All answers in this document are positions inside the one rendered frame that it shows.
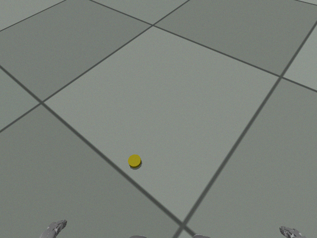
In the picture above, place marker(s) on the left robot hand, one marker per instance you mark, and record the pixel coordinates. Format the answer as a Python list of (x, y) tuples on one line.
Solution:
[(53, 229)]

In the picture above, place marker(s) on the tin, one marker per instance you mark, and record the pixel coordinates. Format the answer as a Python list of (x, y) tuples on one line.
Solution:
[(134, 161)]

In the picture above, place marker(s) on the right robot hand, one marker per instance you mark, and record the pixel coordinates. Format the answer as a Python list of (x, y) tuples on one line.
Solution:
[(290, 233)]

